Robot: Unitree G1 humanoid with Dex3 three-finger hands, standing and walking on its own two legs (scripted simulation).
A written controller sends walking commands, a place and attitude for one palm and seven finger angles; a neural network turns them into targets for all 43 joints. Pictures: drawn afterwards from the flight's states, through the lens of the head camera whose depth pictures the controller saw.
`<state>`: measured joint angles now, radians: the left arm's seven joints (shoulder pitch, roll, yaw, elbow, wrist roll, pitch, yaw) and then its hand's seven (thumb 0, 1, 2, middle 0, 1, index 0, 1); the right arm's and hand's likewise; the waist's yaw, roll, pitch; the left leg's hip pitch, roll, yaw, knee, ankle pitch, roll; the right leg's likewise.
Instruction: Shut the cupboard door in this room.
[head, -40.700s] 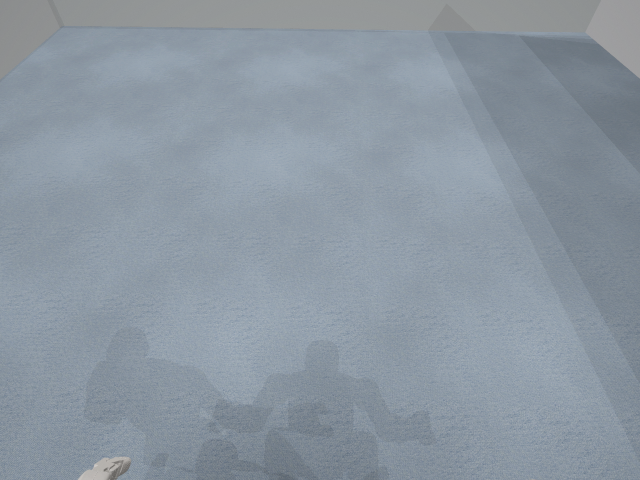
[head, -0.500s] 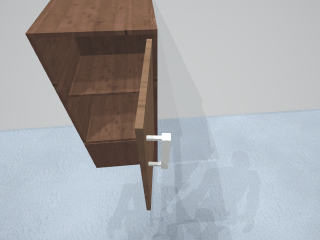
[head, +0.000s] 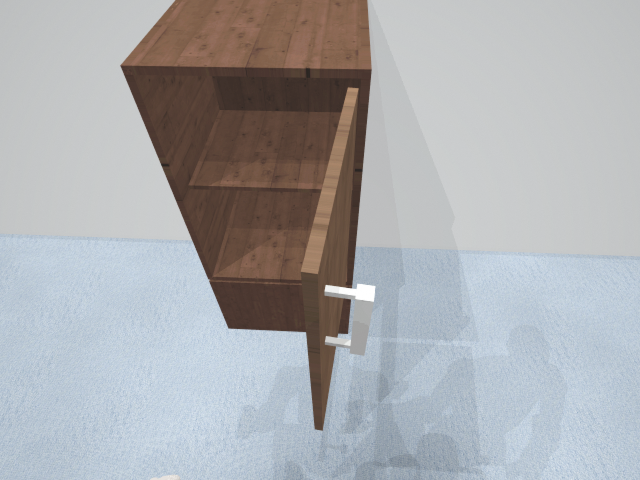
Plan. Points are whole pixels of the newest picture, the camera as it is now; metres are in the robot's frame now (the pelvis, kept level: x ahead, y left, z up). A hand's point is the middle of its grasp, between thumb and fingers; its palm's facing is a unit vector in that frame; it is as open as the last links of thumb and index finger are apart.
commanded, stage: turn or walk to find it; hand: left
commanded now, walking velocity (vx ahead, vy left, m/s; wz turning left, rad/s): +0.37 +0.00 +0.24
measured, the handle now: (346, 320) +0.33 -0.02 -0.02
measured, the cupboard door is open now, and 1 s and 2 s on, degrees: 83 83 83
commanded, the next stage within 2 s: stand and wait in 0.12 s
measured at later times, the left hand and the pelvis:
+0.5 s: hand out of the picture -0.02 +0.09 -0.16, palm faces +0.26 -0.96 -0.12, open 7.4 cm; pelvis +0.15 +0.00 -0.01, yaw +6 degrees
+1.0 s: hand (219, 412) +0.25 +0.17 -0.17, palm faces +0.12 -0.97 -0.21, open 7.3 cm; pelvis +0.20 -0.02 +0.00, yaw +6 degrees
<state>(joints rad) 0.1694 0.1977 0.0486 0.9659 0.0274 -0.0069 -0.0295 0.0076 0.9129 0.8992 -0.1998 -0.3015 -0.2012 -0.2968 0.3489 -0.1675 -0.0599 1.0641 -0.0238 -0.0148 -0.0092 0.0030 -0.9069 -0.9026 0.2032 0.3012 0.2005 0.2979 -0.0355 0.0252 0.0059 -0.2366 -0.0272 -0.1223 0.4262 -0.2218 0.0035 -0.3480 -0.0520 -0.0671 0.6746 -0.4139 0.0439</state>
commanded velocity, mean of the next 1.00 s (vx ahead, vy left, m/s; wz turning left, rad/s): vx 0.04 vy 0.00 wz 0.02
